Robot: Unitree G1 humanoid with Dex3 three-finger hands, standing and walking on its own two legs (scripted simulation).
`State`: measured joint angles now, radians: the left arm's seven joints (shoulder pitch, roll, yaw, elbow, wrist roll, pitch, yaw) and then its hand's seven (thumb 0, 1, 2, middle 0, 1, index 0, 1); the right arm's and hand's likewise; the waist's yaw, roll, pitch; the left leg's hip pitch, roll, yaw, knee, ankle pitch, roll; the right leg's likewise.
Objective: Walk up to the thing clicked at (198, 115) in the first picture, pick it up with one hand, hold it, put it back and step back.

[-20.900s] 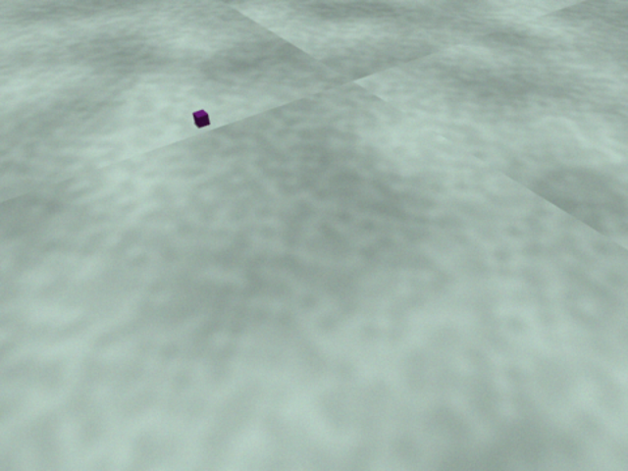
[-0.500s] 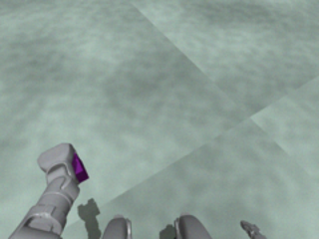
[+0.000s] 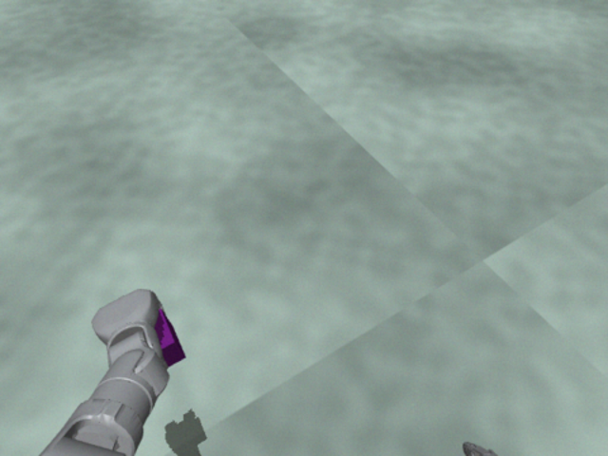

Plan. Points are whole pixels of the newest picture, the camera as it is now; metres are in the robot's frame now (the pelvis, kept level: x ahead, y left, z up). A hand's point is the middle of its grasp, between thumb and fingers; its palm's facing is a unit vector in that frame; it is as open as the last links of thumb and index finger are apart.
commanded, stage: hold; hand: left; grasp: from above
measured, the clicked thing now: (153, 343) +0.33 +0.23 -0.11
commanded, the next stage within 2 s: crouch in 1.86 s
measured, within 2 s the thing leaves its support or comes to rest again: neither
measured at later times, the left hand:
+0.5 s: hand (140, 331) +0.32 +0.22 -0.04, palm faces -0.37 -0.22 -0.90, open 9.4 cm
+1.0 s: hand (134, 341) +0.30 +0.22 -0.02, palm faces -0.36 -0.22 -0.91, open 9.4 cm
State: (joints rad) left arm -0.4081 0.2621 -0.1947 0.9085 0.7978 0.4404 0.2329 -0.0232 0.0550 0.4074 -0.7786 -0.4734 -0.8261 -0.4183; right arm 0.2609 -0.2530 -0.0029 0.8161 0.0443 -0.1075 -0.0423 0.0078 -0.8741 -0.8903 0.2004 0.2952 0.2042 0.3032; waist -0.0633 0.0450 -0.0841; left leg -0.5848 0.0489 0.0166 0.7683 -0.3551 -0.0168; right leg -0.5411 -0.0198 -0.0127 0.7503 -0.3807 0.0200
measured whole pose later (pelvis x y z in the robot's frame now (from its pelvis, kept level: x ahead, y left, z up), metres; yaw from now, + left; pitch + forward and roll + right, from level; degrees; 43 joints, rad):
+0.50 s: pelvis +0.01 +0.00 +0.02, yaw +0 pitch +6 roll +0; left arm -0.40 0.24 -0.23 0.86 0.82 0.49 0.17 -0.02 0.07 0.40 -0.77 -0.45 -0.82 -0.42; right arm 0.24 -0.27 0.00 0.78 0.04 -0.09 0.01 0.01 -0.88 -0.89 0.20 0.29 0.20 0.30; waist -0.03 0.05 -0.06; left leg -0.41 0.04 0.03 0.61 -0.29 -0.02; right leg -0.38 -0.03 -0.01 0.61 -0.33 0.02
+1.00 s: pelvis -0.01 +0.00 +0.02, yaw +0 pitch +2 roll +0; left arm -0.36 0.24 -0.25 0.78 0.83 0.52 0.12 -0.02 0.06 0.40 -0.78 -0.45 -0.82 -0.42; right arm 0.21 -0.27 0.00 0.76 0.05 -0.08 0.02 0.01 -0.88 -0.89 0.20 0.29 0.20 0.30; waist -0.01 0.06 -0.04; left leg -0.33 0.04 0.03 0.54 -0.25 -0.02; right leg -0.31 -0.03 -0.01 0.55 -0.29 0.02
